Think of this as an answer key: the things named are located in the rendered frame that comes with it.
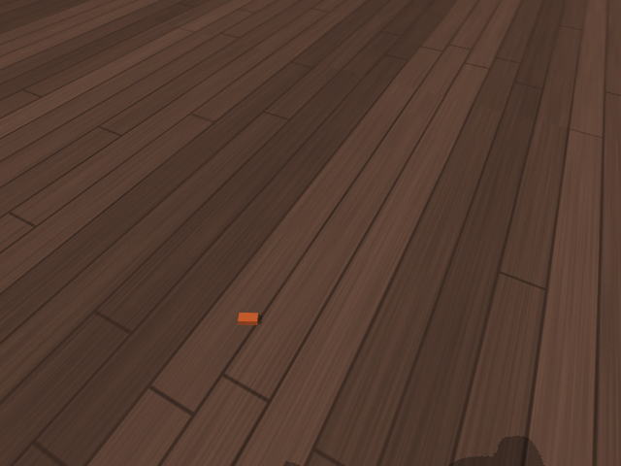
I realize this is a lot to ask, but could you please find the small box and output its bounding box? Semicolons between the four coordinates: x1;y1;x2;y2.
238;313;259;325

